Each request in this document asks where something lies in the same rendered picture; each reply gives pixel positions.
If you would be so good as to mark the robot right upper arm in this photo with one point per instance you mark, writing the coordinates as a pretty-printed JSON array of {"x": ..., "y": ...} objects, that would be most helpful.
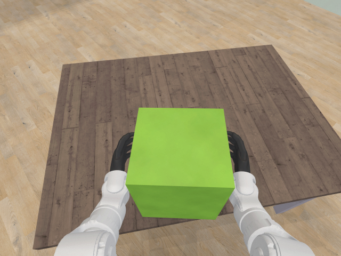
[{"x": 272, "y": 245}]

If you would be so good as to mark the robot left hand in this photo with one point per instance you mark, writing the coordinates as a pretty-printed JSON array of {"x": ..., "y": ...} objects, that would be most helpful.
[{"x": 120, "y": 154}]

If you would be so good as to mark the carton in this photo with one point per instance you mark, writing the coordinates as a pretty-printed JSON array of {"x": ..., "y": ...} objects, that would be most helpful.
[{"x": 180, "y": 164}]

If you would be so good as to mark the robot left forearm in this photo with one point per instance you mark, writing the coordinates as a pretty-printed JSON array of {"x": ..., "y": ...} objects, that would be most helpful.
[{"x": 110, "y": 212}]

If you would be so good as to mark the robot right hand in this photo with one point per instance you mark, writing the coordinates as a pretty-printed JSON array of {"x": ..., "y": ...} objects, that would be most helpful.
[{"x": 239, "y": 154}]

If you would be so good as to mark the robot left upper arm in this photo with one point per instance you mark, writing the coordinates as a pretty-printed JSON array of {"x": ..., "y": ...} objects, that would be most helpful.
[{"x": 89, "y": 243}]

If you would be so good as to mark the table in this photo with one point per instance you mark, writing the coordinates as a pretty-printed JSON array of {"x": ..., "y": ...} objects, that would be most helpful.
[{"x": 294, "y": 153}]

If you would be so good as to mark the robot right forearm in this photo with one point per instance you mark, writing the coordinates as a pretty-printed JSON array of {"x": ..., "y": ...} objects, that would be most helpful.
[{"x": 249, "y": 214}]

